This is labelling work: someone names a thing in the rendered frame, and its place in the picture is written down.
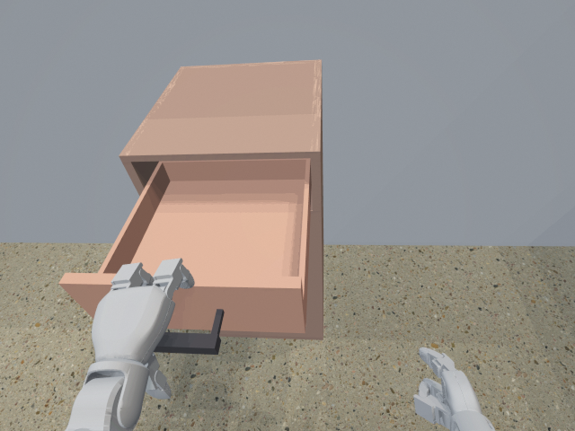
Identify robot right hand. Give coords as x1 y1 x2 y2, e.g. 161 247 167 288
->
413 347 482 430

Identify robot left hand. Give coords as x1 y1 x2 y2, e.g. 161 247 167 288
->
92 258 195 400

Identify handle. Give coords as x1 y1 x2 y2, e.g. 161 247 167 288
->
154 309 225 355

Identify right robot forearm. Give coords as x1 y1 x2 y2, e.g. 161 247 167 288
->
450 410 496 431

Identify left robot forearm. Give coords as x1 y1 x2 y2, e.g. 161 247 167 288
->
66 358 150 431

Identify cabinet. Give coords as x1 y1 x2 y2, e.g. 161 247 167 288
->
119 59 323 340

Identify drawer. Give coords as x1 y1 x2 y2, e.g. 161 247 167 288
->
59 158 312 333

